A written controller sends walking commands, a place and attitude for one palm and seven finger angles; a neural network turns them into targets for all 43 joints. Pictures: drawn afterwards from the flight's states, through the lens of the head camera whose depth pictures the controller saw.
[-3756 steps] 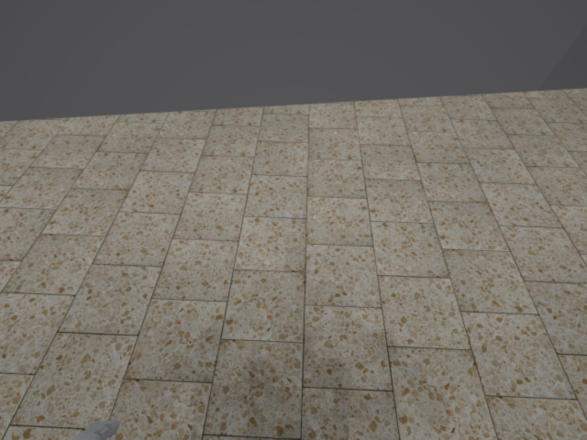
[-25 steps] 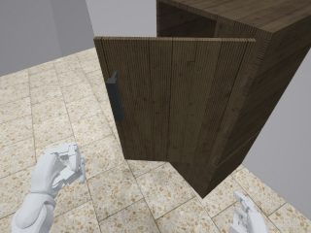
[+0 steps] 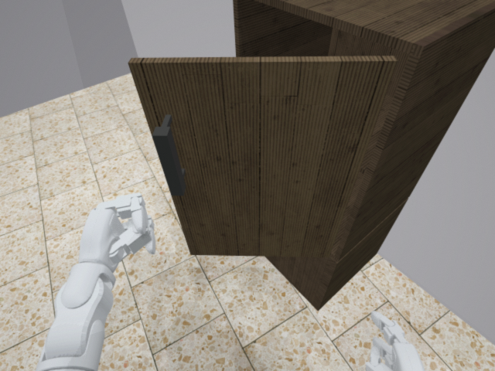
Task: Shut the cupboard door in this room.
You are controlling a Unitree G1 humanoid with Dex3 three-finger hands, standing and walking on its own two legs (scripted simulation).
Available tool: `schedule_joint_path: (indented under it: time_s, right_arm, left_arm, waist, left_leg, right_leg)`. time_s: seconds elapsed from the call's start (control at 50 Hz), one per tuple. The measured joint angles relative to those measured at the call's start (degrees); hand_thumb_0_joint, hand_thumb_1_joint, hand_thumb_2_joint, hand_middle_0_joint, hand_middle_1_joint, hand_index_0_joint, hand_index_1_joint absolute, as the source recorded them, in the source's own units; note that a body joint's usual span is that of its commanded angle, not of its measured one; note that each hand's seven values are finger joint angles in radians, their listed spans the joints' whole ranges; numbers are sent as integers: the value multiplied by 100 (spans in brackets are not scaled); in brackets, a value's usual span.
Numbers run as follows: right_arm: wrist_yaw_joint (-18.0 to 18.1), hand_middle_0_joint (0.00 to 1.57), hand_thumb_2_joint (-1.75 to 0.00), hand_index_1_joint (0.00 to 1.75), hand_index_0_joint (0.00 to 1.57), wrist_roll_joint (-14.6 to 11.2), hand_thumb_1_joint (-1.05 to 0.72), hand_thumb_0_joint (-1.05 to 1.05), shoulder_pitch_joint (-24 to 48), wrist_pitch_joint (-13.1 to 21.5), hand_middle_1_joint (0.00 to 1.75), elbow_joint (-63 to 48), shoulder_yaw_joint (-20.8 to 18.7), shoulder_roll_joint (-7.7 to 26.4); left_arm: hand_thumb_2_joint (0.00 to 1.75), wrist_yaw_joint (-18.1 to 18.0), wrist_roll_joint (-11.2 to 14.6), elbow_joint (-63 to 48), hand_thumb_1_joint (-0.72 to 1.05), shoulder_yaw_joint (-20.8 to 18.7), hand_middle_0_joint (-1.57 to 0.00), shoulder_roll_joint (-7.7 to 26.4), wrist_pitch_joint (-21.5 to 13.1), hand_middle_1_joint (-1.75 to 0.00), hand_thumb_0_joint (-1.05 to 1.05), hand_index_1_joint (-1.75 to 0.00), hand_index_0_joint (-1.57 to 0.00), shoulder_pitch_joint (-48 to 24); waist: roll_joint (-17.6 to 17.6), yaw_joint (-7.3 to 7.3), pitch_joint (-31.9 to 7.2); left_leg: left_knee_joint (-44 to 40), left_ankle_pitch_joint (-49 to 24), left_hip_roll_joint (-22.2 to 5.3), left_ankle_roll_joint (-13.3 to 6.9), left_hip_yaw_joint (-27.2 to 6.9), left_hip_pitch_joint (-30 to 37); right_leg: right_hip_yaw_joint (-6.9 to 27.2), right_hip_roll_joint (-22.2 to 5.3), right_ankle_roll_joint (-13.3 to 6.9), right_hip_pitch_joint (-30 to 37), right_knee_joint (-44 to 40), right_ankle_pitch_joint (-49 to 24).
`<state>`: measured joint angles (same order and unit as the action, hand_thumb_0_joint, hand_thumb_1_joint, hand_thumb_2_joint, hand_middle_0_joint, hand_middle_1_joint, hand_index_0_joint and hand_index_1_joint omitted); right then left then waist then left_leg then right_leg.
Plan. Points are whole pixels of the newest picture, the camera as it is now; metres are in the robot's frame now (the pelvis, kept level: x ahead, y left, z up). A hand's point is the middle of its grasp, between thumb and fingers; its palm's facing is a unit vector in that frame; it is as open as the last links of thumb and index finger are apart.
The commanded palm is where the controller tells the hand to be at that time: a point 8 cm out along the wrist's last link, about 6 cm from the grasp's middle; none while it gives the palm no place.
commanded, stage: bring the fist close to the handle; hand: left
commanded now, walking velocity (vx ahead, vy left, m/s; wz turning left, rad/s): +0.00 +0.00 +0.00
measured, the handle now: (173, 156) +0.47 +0.17 +0.10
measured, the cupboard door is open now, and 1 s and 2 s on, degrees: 49 49 34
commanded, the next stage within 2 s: push the door shut along its arc in 0.94 s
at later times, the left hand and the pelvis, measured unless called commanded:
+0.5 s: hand (174, 198) +0.36 +0.14 +0.11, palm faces +0.01 -1.00 +0.00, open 3.1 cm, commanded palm +0.33 +0.19 +0.10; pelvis +0.00 +0.01 +0.00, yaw +0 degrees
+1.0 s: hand (177, 197) +0.36 +0.14 +0.10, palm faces +0.05 -1.00 -0.01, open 3.1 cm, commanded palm +0.34 +0.19 +0.10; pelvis -0.01 +0.00 +0.00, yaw -1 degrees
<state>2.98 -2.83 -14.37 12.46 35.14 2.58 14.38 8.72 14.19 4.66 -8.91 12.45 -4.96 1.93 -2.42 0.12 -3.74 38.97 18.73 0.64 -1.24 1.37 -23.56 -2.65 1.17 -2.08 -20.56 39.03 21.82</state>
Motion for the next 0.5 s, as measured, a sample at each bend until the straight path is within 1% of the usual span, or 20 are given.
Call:
schedule_joint_path:
  time_s: [0.18, 0.28, 0.38, 0.5]
  right_arm:
    - [-51, 20, -90, 30, 20, 12, -91, 2, 9, -201, 30, 1, -47, 8]
    - [-23, 20, -90, 30, 20, 3, -91, 2, 101, -302, 30, 68, -29, -7]
    - [-26, 20, -90, 30, 20, 2, -91, 2, 122, -351, 30, 114, -23, -27]
    - [-95, 20, -90, 30, 20, 24, -91, 2, 56, -509, 30, 135, -17, -59]
  left_arm:
    - [90, -218, -127, 97, 90, 134, -130, -108, -52, -150, 1, -150, -130, -189]
    - [90, -321, -202, 575, 90, 178, -130, -83, -40, -150, 1, -150, -130, -714]
    - [90, -436, -262, 1072, 90, 271, -130, -134, -71, -150, 2, -150, -130, -1314]
    - [90, -571, -341, 1621, 90, 276, -130, -235, -78, -150, 1, -150, -130, -1802]
  waist:
    - [17, 4, 30]
    - [26, -5, 95]
    - [15, -32, 99]
    - [33, -102, 27]
  left_leg:
    - [20, 34, 12, -25, 9, 2]
    - [59, 19, 22, -31, -25, -59]
    - [65, -6, 31, -41, -30, -130]
    - [25, -21, 19, -50, 39, -154]
  right_leg:
    - [10, -12, 24, 14, -4, 18]
    - [-27, -20, 27, -22, 8, 4]
    - [-33, -30, 36, -87, 8, -23]
    - [38, -22, 45, -153, 4, -46]
